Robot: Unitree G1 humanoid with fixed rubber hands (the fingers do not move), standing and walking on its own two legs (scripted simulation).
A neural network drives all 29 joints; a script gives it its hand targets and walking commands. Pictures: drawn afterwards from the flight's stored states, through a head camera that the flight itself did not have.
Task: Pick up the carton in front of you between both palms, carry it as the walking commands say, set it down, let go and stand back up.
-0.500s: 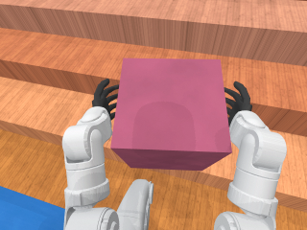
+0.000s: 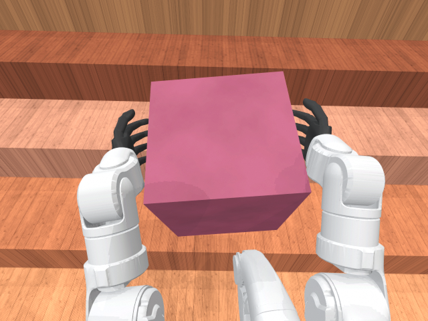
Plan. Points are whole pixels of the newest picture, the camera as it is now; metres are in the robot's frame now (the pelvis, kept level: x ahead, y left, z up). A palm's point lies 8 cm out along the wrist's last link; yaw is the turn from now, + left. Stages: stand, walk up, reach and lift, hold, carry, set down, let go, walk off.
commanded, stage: carry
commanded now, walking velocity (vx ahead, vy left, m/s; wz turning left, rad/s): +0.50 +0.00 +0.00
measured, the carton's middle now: (222, 166) +0.37 -0.04 +0.11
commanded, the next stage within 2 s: none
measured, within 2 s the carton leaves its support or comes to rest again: neither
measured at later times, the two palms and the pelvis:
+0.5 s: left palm out of the picture +0.60 +0.19 +0.37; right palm out of the picture +0.69 -0.10 +0.35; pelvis +0.30 -0.04 +0.18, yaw +14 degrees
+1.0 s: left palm out of the picture +0.96 +0.23 +0.46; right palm out of the picture +0.99 -0.07 +0.46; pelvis +0.62 +0.06 +0.35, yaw +8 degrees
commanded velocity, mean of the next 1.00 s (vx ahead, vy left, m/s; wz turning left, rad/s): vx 0.50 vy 0.00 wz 0.07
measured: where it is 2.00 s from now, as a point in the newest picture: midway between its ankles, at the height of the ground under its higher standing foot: (175, 46)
